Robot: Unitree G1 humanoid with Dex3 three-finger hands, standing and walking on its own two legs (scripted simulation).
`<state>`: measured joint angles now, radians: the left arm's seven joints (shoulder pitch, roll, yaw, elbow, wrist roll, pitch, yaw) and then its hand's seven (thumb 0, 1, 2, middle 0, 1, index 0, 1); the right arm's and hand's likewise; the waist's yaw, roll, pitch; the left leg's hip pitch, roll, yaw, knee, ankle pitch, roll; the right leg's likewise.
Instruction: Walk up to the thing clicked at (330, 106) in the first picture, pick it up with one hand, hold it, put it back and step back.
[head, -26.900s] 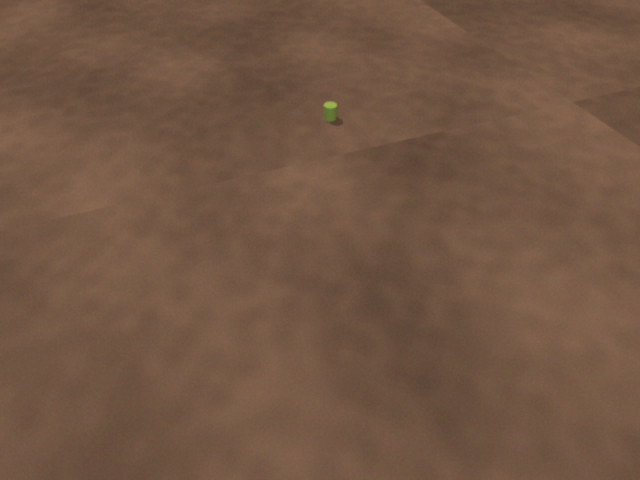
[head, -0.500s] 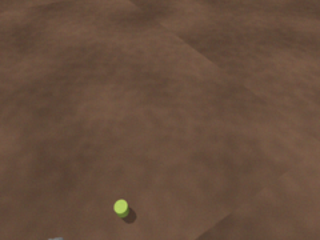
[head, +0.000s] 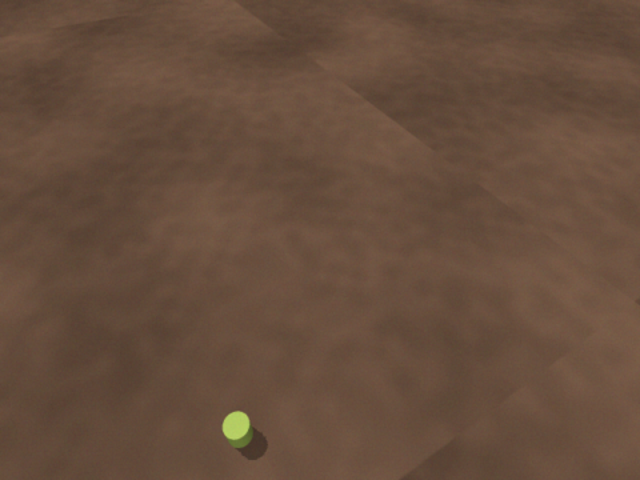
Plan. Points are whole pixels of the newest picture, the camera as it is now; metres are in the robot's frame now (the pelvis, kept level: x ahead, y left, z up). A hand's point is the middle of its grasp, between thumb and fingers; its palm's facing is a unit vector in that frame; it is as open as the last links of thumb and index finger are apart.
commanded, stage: walk up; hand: left
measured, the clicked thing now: (238, 429) +0.40 +0.25 -0.74
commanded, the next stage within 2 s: stand in 0.46 s
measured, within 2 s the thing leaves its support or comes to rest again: neither
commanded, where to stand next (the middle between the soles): +0.04 -0.01 m, yaw +4 degrees
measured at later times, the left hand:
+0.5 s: hand out of the picture +0.09 +0.26 -0.16, palm faces +0.00 -0.94 -0.34, open 7.3 cm
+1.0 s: hand out of the picture +0.08 +0.26 -0.16, palm faces -0.02 -0.94 -0.34, open 7.3 cm
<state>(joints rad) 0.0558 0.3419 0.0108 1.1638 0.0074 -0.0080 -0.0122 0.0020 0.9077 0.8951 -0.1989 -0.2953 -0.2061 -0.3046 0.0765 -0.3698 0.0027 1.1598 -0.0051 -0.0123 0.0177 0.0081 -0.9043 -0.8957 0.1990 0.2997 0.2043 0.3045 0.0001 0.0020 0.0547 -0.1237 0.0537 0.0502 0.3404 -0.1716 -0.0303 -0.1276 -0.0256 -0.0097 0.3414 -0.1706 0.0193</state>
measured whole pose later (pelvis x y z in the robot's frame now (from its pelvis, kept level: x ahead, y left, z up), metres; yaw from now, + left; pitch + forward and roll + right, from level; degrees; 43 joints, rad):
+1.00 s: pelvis +0.01 +0.00 +0.00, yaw +0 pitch -2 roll +0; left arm 0.10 0.35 0.00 1.13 0.01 -0.01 -0.01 0.00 0.91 0.90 -0.20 -0.30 -0.21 -0.30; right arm 0.10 -0.35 0.00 1.15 -0.01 -0.01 0.02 0.01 -0.90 -0.90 0.20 0.30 0.20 0.30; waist 0.00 0.00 0.06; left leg -0.11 0.04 0.05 0.31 -0.16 -0.03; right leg -0.11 -0.03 -0.01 0.32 -0.17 0.02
